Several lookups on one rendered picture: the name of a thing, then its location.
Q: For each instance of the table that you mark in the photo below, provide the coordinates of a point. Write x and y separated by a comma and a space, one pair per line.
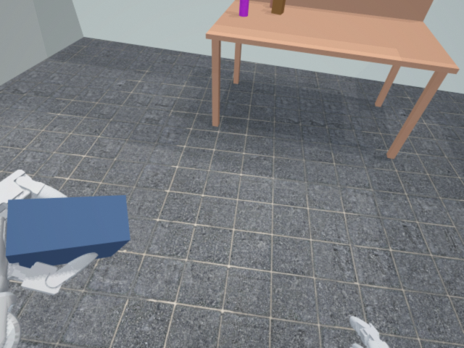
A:
390, 32

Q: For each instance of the sponge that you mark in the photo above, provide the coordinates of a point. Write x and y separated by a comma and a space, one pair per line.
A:
56, 231

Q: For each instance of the robot right hand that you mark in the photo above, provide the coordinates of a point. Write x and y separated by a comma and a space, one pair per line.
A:
368, 334

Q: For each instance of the robot left hand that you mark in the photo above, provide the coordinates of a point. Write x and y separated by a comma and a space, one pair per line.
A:
40, 277

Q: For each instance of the robot left forearm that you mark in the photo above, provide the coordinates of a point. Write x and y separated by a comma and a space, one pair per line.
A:
10, 327

